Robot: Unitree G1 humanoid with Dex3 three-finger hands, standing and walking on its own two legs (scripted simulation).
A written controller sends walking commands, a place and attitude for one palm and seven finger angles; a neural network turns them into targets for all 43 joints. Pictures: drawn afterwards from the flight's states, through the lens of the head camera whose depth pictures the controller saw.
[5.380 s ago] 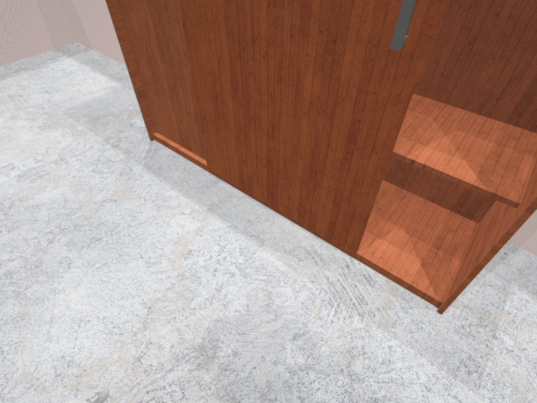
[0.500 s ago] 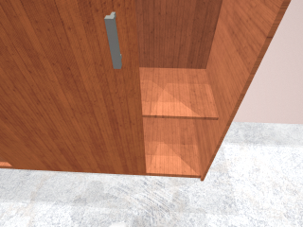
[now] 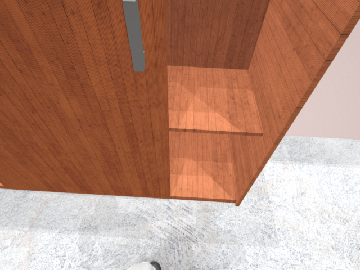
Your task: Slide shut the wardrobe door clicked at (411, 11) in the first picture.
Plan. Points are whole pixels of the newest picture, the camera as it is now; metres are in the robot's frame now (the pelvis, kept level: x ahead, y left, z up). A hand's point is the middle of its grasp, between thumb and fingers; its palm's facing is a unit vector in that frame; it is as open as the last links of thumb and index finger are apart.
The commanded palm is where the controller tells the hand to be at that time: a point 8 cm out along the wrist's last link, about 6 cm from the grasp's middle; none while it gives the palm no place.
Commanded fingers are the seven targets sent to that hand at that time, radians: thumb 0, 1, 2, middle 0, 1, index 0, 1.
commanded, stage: come to a stop and stand still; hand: left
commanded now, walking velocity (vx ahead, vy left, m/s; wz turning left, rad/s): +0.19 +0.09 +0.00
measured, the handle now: (137, 33) +0.52 +0.14 +0.24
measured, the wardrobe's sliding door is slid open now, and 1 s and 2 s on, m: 0.38 0.38 0.38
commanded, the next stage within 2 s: look again from close up in 1.04 s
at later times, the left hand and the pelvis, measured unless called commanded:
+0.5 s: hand out of the picture -0.05 +0.14 -0.15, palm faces +0.15 -0.96 -0.22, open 7.4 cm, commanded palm none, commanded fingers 0.00 0.90 0.90 -0.20 -0.30 -0.20 -0.30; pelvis -0.01 -0.02 +0.02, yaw +3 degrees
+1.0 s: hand out of the picture +0.00 +0.20 -0.17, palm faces +0.06 -0.98 -0.20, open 7.4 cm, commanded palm none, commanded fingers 0.00 0.90 0.90 -0.20 -0.30 -0.20 -0.30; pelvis +0.00 +0.03 +0.01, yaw +1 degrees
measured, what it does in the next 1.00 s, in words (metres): steps on the spot: right foot, then left foot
